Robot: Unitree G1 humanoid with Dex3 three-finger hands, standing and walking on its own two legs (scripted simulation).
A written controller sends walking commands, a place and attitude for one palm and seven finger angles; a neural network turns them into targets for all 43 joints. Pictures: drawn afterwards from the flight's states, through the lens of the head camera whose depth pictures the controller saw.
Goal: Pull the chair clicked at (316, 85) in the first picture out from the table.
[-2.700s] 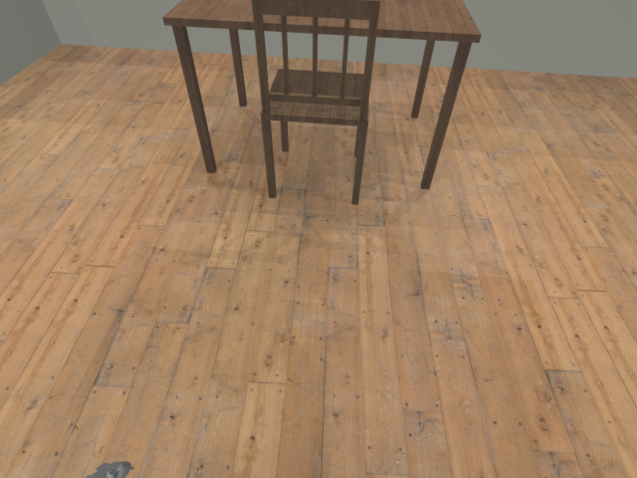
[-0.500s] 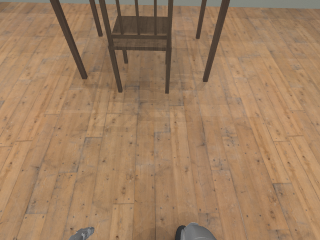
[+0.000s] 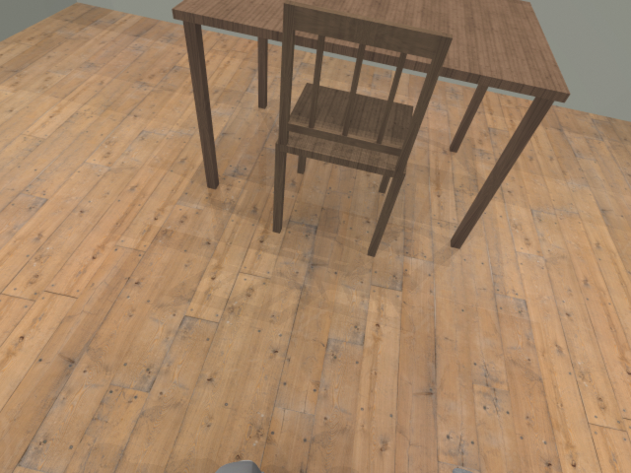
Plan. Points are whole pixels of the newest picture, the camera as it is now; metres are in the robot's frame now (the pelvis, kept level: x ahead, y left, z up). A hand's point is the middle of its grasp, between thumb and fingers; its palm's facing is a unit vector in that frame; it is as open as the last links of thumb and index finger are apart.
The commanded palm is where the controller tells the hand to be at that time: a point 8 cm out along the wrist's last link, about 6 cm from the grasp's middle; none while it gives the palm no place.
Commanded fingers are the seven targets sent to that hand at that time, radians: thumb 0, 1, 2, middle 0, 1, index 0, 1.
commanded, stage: walk to a spot facing it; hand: left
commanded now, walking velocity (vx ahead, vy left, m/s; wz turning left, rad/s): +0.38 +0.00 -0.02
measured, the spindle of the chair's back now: (353, 93) +1.09 +0.00 -0.08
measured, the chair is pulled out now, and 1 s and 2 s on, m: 0.00 0.00 0.00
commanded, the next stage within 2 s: take the last steps up to it in 0.46 s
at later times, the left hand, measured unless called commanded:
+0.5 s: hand (236, 348) +0.32 +0.16 -0.16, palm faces -0.11 -0.98 -0.16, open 7.4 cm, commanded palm none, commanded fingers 0.00 0.90 0.90 -0.20 -0.30 -0.20 -0.30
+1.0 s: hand (250, 321) +0.38 +0.14 -0.16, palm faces +0.03 -0.99 -0.16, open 7.3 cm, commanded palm none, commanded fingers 0.00 0.90 0.90 -0.20 -0.30 -0.20 -0.30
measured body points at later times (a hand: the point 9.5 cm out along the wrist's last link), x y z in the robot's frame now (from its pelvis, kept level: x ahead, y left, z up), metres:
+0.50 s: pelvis +0.21 -0.01 +0.01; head +0.24 -0.01 +0.46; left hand +0.33 +0.21 -0.14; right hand +0.08 -0.19 -0.14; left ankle +0.08 +0.08 -0.72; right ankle +0.33 -0.14 -0.69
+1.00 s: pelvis +0.39 -0.03 +0.02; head +0.39 -0.02 +0.47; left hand +0.38 +0.20 -0.15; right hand +0.45 -0.27 -0.12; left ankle +0.48 +0.09 -0.70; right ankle +0.34 -0.13 -0.72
